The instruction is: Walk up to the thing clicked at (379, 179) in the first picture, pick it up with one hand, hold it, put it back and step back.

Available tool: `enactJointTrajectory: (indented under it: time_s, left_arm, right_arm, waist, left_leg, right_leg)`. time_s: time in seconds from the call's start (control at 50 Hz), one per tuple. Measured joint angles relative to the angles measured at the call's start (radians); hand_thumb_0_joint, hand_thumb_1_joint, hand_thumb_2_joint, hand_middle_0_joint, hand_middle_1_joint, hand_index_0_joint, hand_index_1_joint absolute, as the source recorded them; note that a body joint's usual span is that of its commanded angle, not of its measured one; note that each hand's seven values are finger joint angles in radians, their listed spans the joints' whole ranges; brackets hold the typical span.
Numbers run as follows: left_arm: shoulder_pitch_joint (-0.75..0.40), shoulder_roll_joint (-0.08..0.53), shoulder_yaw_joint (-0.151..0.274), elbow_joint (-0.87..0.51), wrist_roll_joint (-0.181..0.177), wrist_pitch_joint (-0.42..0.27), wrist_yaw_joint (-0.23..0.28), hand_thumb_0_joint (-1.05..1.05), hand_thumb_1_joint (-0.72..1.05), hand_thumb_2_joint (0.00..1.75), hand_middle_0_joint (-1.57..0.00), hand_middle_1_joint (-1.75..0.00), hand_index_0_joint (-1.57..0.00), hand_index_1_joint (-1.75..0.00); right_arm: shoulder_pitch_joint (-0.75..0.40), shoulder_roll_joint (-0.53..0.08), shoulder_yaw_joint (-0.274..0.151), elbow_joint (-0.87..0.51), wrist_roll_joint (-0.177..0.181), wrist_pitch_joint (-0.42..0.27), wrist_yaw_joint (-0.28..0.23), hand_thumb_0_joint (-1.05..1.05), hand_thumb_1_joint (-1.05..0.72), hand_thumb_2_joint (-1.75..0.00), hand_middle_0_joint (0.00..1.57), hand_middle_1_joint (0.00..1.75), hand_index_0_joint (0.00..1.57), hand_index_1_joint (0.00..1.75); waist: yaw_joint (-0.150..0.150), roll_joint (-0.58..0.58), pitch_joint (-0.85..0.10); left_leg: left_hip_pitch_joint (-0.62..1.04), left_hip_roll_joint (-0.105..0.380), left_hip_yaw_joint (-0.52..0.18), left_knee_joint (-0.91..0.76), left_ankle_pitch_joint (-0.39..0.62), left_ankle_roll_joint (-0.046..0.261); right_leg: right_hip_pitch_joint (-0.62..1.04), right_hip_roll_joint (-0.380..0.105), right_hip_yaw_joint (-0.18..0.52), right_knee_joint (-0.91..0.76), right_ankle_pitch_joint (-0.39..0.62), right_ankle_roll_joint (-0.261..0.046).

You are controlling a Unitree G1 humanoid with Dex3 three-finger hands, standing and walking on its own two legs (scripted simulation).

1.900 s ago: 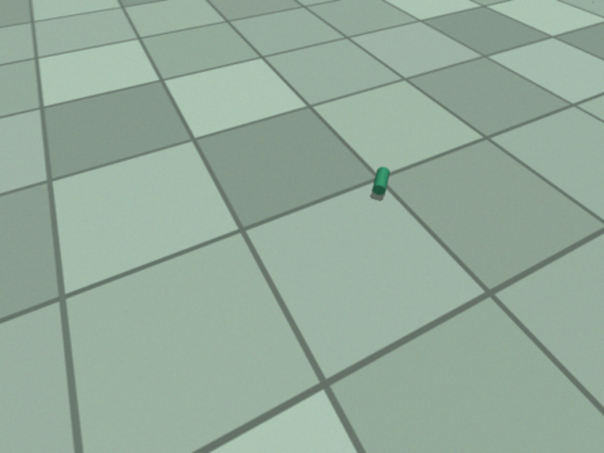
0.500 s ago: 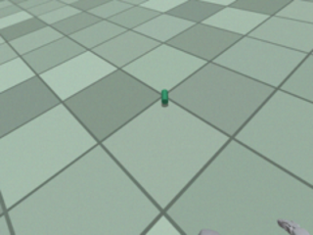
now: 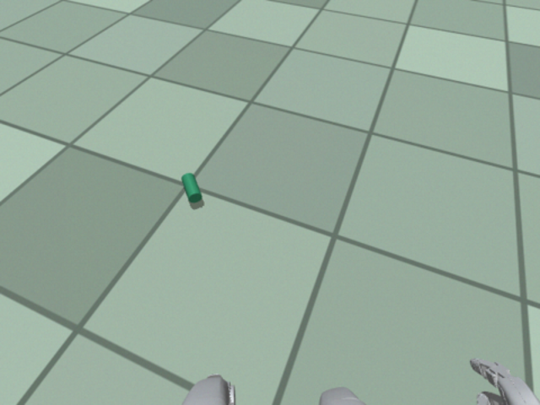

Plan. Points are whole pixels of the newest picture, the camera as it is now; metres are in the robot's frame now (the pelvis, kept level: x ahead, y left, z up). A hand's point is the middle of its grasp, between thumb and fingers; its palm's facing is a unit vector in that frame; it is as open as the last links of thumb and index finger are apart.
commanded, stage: walk up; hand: left
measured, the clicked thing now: (191, 187) +1.10 +0.32 -0.70
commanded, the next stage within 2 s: none
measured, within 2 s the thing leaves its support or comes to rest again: neither
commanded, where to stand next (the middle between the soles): +0.70 +0.58 m, yaw -69 degrees
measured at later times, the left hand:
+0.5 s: hand (83, 242) +0.42 +0.36 -0.08, palm faces -0.26 -0.78 -0.56, open 7.4 cm
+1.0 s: hand (54, 170) +0.65 +0.51 -0.11, palm faces -0.54 -0.62 -0.56, open 7.4 cm
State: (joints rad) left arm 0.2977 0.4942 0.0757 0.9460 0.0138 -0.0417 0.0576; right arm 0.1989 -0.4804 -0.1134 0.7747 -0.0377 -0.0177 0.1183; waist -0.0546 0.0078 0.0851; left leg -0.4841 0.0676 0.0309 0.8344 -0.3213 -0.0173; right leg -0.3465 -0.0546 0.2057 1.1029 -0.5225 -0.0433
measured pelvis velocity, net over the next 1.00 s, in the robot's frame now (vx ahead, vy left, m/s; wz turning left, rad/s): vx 0.41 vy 0.30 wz -0.61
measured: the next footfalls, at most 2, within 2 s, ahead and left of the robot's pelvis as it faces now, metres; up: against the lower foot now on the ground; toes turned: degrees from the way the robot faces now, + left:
right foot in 0.34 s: +0.27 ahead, -0.05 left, +0.00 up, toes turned -21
left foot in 0.70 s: +0.50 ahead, +0.33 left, +0.00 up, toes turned -24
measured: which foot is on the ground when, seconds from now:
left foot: down 0.00-0.34, up 0.36-0.68, down 0.70-1.00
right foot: up 0.00-0.32, down 0.34-0.72, up 0.74-1.00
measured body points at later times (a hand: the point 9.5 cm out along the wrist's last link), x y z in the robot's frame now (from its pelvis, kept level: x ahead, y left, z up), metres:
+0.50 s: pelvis +0.22 +0.11 +0.01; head +0.23 +0.07 +0.46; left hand +0.44 +0.40 -0.05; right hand +0.20 -0.21 -0.12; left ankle +0.28 +0.25 -0.63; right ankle +0.23 -0.03 -0.70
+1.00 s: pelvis +0.41 +0.30 +0.01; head +0.44 +0.25 +0.45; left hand +0.68 +0.54 -0.07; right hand +0.27 +0.00 -0.11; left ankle +0.46 +0.34 -0.70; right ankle +0.42 +0.20 -0.69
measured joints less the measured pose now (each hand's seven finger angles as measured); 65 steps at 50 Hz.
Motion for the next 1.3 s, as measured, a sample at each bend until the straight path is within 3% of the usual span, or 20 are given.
enactJointTrajectory:
  time_s: [0.04, 0.12, 0.24, 0.32, 0.36, 0.4, 0.44, 0.56, 0.68, 0.7, 0.74, 0.78, 0.86, 0.96, 1.02, 1.06, 1.1, 1.14, 1.22, 1.3]
  left_arm:
    - [-0.044, 0.014, 0.000, -0.005, -0.013, -0.007, -0.002, 0.01, 0.91, 0.90, -0.20, -0.30, -0.20, -0.30]
    - [-0.079, 0.019, -0.003, -0.025, -0.033, -0.012, -0.034, 0.01, 0.91, 0.90, -0.20, -0.30, -0.20, -0.30]
    - [-0.112, -0.002, -0.012, -0.057, -0.036, 0.005, -0.052, 0.01, 0.91, 0.90, -0.20, -0.30, -0.20, -0.30]
    - [-0.126, -0.008, -0.008, -0.098, -0.040, -0.004, -0.046, 0.01, 0.91, 0.90, -0.20, -0.30, -0.20, -0.30]
    - [-0.123, -0.010, 0.003, -0.134, -0.036, -0.022, -0.026, 0.01, 0.91, 0.90, -0.20, -0.30, -0.21, -0.30]
    - [-0.111, -0.024, -0.003, -0.167, -0.038, -0.022, 0.000, 0.01, 0.91, 0.90, -0.20, -0.30, -0.21, -0.30]
    - [-0.085, -0.048, -0.018, -0.178, -0.043, -0.019, 0.021, 0.01, 0.91, 0.90, -0.20, -0.30, -0.21, -0.30]
    - [0.015, -0.090, -0.047, -0.149, -0.009, -0.033, 0.023, 0.01, 0.90, 0.90, -0.21, -0.30, -0.21, -0.30]
    - [0.057, -0.052, -0.035, -0.147, 0.026, -0.033, 0.029, 0.01, 0.90, 0.90, -0.21, -0.31, -0.21, -0.30]
    - [0.061, -0.037, -0.027, -0.149, 0.029, -0.029, 0.032, 0.01, 0.90, 0.90, -0.21, -0.31, -0.21, -0.30]
    - [0.048, 0.000, -0.002, -0.134, 0.031, -0.011, 0.045, 0.01, 0.90, 0.90, -0.21, -0.31, -0.21, -0.30]
    - [0.019, 0.011, 0.008, -0.100, 0.018, 0.005, 0.065, 0.01, 0.90, 0.90, -0.21, -0.30, -0.21, -0.30]
    - [0.000, 0.017, 0.006, -0.066, -0.011, -0.007, 0.055, 0.01, 0.91, 0.90, -0.20, -0.30, -0.21, -0.30]
    - [0.023, -0.034, -0.010, -0.092, -0.026, -0.015, 0.042, 0.01, 0.91, 0.90, -0.20, -0.30, -0.21, -0.30]
    - [0.057, -0.050, -0.013, -0.146, -0.019, -0.034, 0.044, 0.01, 0.91, 0.90, -0.21, -0.30, -0.21, -0.30]
    - [0.064, -0.054, -0.007, -0.178, -0.002, -0.036, 0.056, 0.01, 0.90, 0.90, -0.21, -0.30, -0.21, -0.30]
    - [0.057, -0.060, -0.013, -0.192, -0.003, -0.025, 0.066, 0.01, 0.90, 0.90, -0.21, -0.30, -0.21, -0.30]
    - [0.051, -0.070, -0.017, -0.195, -0.003, -0.017, 0.072, 0.01, 0.90, 0.90, -0.21, -0.30, -0.21, -0.30]
    - [0.060, -0.070, -0.015, -0.205, 0.020, -0.014, 0.057, 0.01, 0.90, 0.90, -0.21, -0.30, -0.21, -0.30]
    - [0.068, -0.040, -0.005, -0.213, 0.038, -0.018, 0.045, 0.01, 0.90, 0.90, -0.21, -0.30, -0.21, -0.30]
  right_arm:
    - [0.029, 0.025, 0.005, 0.027, 0.002, 0.016, -0.014, 0.01, -0.91, -0.90, 0.20, 0.30, 0.20, 0.30]
    - [0.103, 0.042, 0.017, 0.047, -0.014, 0.026, -0.017, 0.01, -0.91, -0.90, 0.20, 0.30, 0.20, 0.30]
    - [0.179, 0.014, 0.018, 0.018, -0.020, 0.023, -0.020, 0.01, -0.90, -0.90, 0.20, 0.30, 0.20, 0.30]
    - [0.197, 0.022, 0.015, -0.009, -0.026, 0.043, -0.024, 0.01, -0.90, -0.90, 0.20, 0.30, 0.20, 0.30]
    - [0.185, 0.039, 0.021, -0.013, -0.029, 0.058, -0.032, 0.01, -0.90, -0.90, 0.20, 0.30, 0.20, 0.30]
    - [0.161, 0.052, 0.032, -0.024, -0.025, 0.077, -0.035, 0.01, -0.90, -0.90, 0.20, 0.30, 0.20, 0.30]
    - [0.130, 0.053, 0.042, -0.037, -0.022, 0.088, -0.034, 0.01, -0.90, -0.90, 0.20, 0.30, 0.20, 0.30]
    - [0.015, 0.014, 0.039, -0.124, -0.017, 0.078, -0.005, 0.01, -0.90, -0.90, 0.20, 0.30, 0.20, 0.30]
    - [-0.021, -0.040, 0.004, -0.150, -0.017, 0.083, 0.005, 0.01, -0.90, -0.90, 0.20, 0.30, 0.20, 0.30]
    - [-0.019, -0.045, -0.004, -0.150, -0.020, 0.079, 0.003, 0.01, -0.90, -0.90, 0.20, 0.30, 0.20, 0.30]
    - [-0.018, -0.026, -0.013, -0.148, -0.031, 0.062, -0.009, 0.01, -0.91, -0.90, 0.20, 0.30, 0.20, 0.30]
    - [-0.007, -0.005, -0.005, -0.134, -0.028, 0.046, -0.021, 0.01, -0.91, -0.90, 0.20, 0.30, 0.20, 0.30]
    - [0.031, 0.053, 0.019, -0.106, -0.033, 0.053, -0.039, 0.01, -0.90, -0.90, 0.20, 0.30, 0.20, 0.30]
    - [0.097, 0.057, 0.023, -0.116, -0.050, 0.069, -0.052, 0.01, -0.90, -0.90, 0.20, 0.30, 0.20, 0.30]
    - [0.121, 0.045, 0.017, -0.128, -0.048, 0.094, -0.052, 0.01, -0.90, -0.90, 0.21, 0.30, 0.20, 0.30]
    - [0.109, 0.042, 0.015, -0.122, -0.041, 0.112, -0.057, 0.01, -0.90, -0.90, 0.20, 0.30, 0.20, 0.30]
    - [0.095, 0.042, 0.013, -0.116, -0.038, 0.135, -0.062, 0.01, -0.90, -0.90, 0.20, 0.30, 0.20, 0.30]
    - [0.075, 0.036, 0.012, -0.113, -0.034, 0.144, -0.057, 0.01, -0.90, -0.90, 0.20, 0.30, 0.20, 0.30]
    - [0.037, 0.013, 0.009, -0.131, -0.034, 0.134, -0.031, 0.01, -0.90, -0.90, 0.20, 0.30, 0.20, 0.30]
    - [0.010, -0.017, -0.003, -0.153, -0.033, 0.130, -0.021, 0.01, -0.90, -0.90, 0.20, 0.30, 0.20, 0.30]
  waist:
    - [-0.021, -0.020, 0.007]
    - [-0.057, -0.023, -0.014]
    - [-0.097, 0.025, -0.008]
    - [-0.103, 0.055, 0.006]
    - [-0.079, 0.071, 0.025]
    - [-0.056, 0.093, 0.037]
    - [-0.033, 0.114, 0.034]
    - [0.005, 0.150, 0.015]
    - [0.041, 0.134, -0.022]
    - [0.041, 0.121, -0.029]
    - [0.039, 0.058, -0.014]
    - [0.036, 0.050, 0.001]
    - [0.003, 0.018, 0.026]
    - [-0.045, 0.047, 0.034]
    - [-0.044, 0.069, 0.029]
    - [-0.019, 0.096, 0.052]
    - [0.001, 0.118, 0.060]
    - [0.016, 0.133, 0.060]
    - [0.036, 0.135, 0.042]
    - [0.056, 0.120, 0.016]
  left_leg:
    - [0.056, -0.005, 0.035, -0.058, 0.000, 0.015]
    - [0.193, -0.022, 0.112, -0.231, 0.023, 0.048]
    - [0.346, -0.067, 0.217, -0.351, -0.025, 0.084]
    - [0.372, -0.065, 0.264, -0.236, -0.144, 0.081]
    - [0.294, -0.042, 0.210, 0.026, -0.196, 0.040]
    - [0.159, -0.065, 0.063, 0.327, -0.225, -0.015]
    - [0.044, -0.059, -0.034, 0.488, -0.184, -0.029]
    - [-0.126, 0.047, -0.159, 0.306, -0.047, 0.001]
    - [-0.096, 0.061, -0.129, 0.128, -0.042, 0.024]
    - [-0.075, 0.047, -0.112, 0.099, -0.061, 0.018]
    - [-0.082, 0.009, -0.047, 0.163, -0.104, -0.012]
    - [-0.077, 0.019, -0.012, 0.184, -0.126, -0.006]
    - [0.005, 0.007, 0.064, 0.068, -0.094, 0.038]
    - [0.077, -0.019, 0.142, -0.040, -0.074, 0.094]
    - [0.048, -0.030, 0.174, 0.043, -0.105, 0.098]
    - [-0.024, -0.041, 0.097, 0.237, -0.186, 0.036]
    - [-0.106, -0.053, 0.010, 0.446, -0.213, -0.002]
    - [-0.157, -0.036, -0.045, 0.544, -0.167, -0.004]
    - [-0.172, 0.020, -0.109, 0.519, -0.101, 0.010]
    - [-0.107, 0.050, -0.117, 0.369, -0.167, 0.027]
  right_leg:
    - [-0.104, 0.014, -0.091, 0.138, 0.088, -0.010]
    - [-0.201, 0.004, -0.255, 0.068, 0.197, 0.024]
    - [-0.206, -0.013, -0.317, -0.235, 0.261, 0.034]
    - [-0.123, 0.001, -0.349, -0.427, 0.305, 0.009]
    - [-0.090, 0.029, -0.344, -0.422, 0.308, -0.016]
    - [-0.086, 0.042, -0.335, -0.360, 0.252, -0.017]
    - [-0.055, 0.049, -0.315, -0.361, 0.230, -0.007]
    - [-0.016, 0.025, -0.197, -0.372, 0.200, 0.071]
    - [-0.067, -0.039, -0.073, -0.270, 0.098, 0.082]
    - [-0.085, -0.056, -0.049, -0.238, 0.072, 0.076]
    - [-0.139, -0.080, 0.019, -0.113, 0.004, 0.025]
    - [-0.217, -0.031, -0.020, 0.074, -0.025, -0.009]
    - [-0.290, 0.006, -0.189, 0.156, 0.046, -0.006]
    - [-0.238, 0.038, -0.335, -0.077, 0.070, 0.004]
    - [-0.134, 0.054, -0.340, -0.330, 0.220, -0.025]
    - [-0.146, 0.067, -0.319, -0.282, 0.205, -0.020]
    - [-0.150, 0.062, -0.302, -0.251, 0.187, -0.015]
    - [-0.146, 0.048, -0.275, -0.255, 0.191, 0.001]
    - [-0.168, 0.004, -0.193, -0.250, 0.200, 0.034]
    - [-0.230, -0.036, -0.095, -0.214, 0.193, 0.042]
